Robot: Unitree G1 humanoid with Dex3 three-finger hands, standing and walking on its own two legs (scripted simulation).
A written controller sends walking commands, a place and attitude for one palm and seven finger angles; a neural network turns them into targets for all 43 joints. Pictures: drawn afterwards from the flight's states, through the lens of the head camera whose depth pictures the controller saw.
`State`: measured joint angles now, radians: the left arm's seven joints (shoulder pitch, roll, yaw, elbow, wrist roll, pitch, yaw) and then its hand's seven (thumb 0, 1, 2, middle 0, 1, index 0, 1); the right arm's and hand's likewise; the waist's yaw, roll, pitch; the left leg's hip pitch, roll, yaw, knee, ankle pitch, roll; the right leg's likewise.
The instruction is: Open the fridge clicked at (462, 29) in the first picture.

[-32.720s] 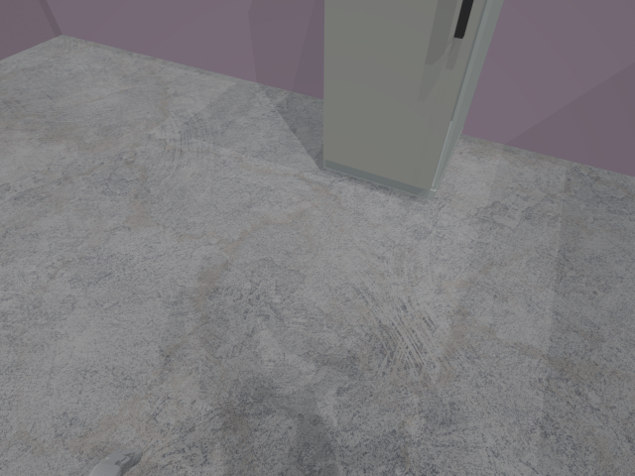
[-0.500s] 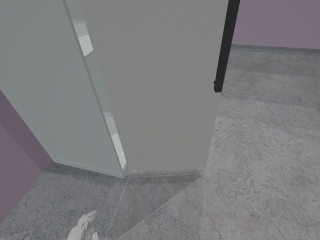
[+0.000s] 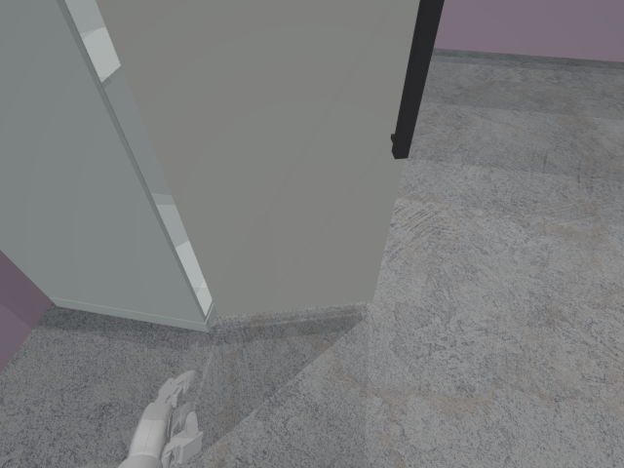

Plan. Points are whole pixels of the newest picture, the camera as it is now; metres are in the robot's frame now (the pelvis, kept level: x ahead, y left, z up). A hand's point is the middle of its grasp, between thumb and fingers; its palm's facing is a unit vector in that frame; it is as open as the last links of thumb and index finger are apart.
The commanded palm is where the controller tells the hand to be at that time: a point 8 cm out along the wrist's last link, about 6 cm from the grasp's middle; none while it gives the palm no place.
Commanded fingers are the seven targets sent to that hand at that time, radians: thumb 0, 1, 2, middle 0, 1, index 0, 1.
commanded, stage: stop stepping back and stand still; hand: right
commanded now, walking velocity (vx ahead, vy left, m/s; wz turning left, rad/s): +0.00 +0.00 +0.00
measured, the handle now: (413, 65) +0.72 -0.12 +0.17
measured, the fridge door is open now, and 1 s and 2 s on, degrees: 73 73 73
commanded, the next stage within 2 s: let the arm hang, fingers relaxed in 0.58 s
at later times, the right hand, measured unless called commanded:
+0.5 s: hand out of the picture +0.25 -0.27 +0.17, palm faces +0.37 +0.78 -0.51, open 7.4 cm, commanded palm +0.18 -0.31 +0.18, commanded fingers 0.00 -0.90 -0.90 0.20 0.30 0.20 0.30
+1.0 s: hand out of the picture +0.08 -0.19 -0.17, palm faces -0.05 +0.99 -0.16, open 7.2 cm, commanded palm none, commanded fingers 0.00 -0.90 -0.90 0.20 0.30 0.20 0.30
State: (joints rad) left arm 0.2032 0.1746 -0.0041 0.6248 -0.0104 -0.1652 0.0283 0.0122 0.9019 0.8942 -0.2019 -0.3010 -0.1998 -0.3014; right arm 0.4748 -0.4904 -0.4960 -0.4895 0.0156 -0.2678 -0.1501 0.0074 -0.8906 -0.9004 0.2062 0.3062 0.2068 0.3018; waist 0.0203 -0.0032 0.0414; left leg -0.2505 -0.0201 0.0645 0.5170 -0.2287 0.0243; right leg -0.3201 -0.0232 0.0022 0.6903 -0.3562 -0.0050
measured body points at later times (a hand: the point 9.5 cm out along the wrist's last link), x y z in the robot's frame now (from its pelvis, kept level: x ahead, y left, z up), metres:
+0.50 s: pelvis +0.03 -0.01 +0.01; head +0.06 -0.01 +0.46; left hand +0.21 +0.22 -0.07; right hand +0.23 -0.31 +0.20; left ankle +0.02 +0.11 -0.73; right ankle +0.03 -0.12 -0.73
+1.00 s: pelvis +0.01 -0.02 +0.00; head +0.04 -0.03 +0.45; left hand +0.07 +0.25 -0.13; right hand +0.08 -0.24 -0.15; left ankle +0.02 +0.11 -0.73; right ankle +0.03 -0.12 -0.73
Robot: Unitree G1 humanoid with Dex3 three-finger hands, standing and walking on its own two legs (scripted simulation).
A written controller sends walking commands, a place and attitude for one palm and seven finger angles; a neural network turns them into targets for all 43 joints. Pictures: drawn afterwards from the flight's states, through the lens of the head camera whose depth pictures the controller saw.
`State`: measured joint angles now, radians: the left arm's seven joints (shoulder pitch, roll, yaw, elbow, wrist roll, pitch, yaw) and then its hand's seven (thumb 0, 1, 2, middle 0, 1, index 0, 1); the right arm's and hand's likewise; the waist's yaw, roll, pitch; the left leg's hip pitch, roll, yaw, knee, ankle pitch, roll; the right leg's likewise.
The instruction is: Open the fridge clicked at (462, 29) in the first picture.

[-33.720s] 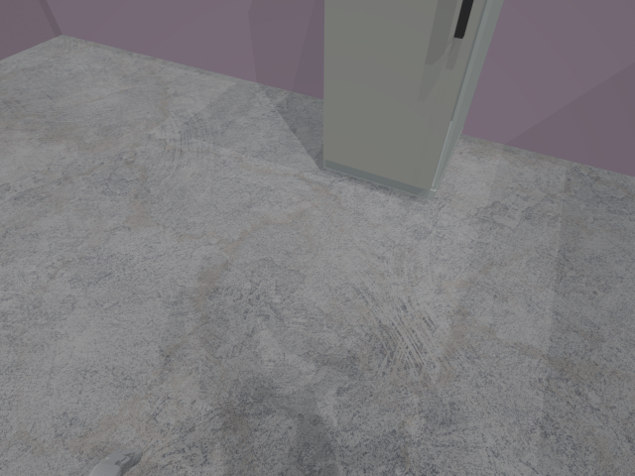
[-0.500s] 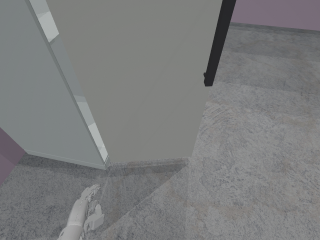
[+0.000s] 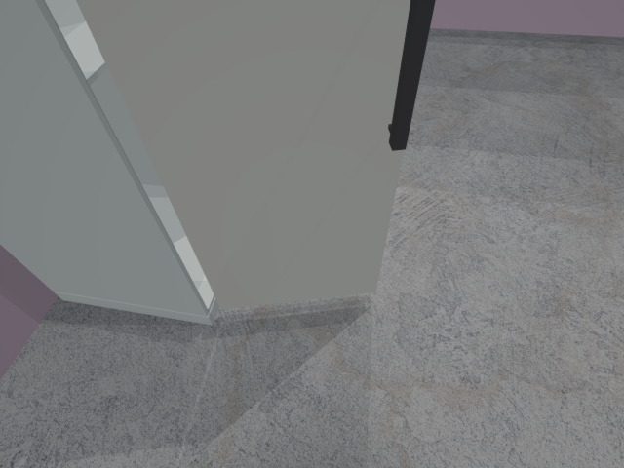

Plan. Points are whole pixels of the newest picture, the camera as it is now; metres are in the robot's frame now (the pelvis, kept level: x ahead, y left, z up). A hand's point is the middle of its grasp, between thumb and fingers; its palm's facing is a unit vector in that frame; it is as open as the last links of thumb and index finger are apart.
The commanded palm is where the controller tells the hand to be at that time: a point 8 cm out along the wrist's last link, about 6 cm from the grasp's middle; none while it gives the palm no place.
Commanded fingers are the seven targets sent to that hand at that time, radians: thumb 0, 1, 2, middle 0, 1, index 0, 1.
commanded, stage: let the arm hang, fingers relaxed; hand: right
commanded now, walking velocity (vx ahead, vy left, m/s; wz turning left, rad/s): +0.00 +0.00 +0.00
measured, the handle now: (408, 52) +0.71 -0.10 +0.17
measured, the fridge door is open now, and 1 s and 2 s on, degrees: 73 73 73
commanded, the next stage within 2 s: look to check the result in 0.78 s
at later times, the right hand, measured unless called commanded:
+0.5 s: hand out of the picture +0.05 -0.21 -0.16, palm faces -0.03 +0.97 -0.25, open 7.4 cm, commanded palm none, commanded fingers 0.00 -0.90 -0.90 0.20 0.30 0.20 0.30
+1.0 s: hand out of the picture +0.05 -0.18 -0.16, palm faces -0.04 +0.98 -0.21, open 7.4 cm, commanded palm none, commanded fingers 0.00 -0.90 -0.90 0.20 0.30 0.20 0.30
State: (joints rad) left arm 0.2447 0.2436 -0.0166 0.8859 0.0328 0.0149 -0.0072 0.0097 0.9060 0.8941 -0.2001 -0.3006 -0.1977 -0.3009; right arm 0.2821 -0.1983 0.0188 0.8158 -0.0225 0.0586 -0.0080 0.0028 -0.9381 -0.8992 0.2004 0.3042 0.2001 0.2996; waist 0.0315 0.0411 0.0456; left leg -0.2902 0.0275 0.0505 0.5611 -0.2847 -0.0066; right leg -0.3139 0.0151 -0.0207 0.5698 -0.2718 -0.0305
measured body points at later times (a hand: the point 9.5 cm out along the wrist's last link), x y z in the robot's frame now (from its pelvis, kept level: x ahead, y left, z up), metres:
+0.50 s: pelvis +0.01 -0.01 +0.01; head +0.02 +0.00 +0.46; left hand +0.04 +0.22 -0.15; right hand +0.05 -0.26 -0.14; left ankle +0.01 +0.12 -0.73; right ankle +0.02 -0.10 -0.73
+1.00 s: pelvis +0.03 +0.00 +0.01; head +0.05 +0.00 +0.46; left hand +0.02 +0.23 -0.15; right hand +0.05 -0.23 -0.14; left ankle +0.01 +0.12 -0.73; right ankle +0.02 -0.10 -0.73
